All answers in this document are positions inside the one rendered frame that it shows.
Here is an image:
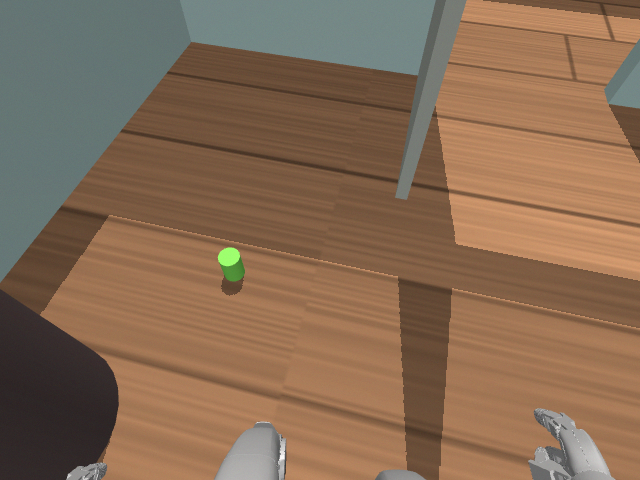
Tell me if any left robot hand can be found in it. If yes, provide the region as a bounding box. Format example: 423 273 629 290
66 463 107 480

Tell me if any right robot hand can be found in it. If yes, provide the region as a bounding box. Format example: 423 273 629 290
528 408 611 480

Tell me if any can can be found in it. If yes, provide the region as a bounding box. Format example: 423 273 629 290
218 247 245 282

